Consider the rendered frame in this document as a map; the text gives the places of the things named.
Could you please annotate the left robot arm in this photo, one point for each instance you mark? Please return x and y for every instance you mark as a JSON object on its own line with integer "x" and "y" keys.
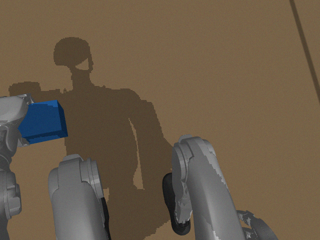
{"x": 10, "y": 195}

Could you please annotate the left robot foot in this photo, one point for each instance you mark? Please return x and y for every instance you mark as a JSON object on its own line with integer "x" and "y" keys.
{"x": 106, "y": 216}

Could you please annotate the right robot hand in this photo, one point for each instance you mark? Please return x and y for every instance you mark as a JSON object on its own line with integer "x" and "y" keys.
{"x": 259, "y": 229}

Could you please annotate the carton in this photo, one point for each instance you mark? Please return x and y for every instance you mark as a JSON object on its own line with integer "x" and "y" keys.
{"x": 44, "y": 121}

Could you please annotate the left robot hand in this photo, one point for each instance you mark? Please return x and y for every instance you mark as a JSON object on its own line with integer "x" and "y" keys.
{"x": 13, "y": 110}

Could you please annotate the right robot foot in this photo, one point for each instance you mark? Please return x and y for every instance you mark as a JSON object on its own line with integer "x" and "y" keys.
{"x": 169, "y": 198}

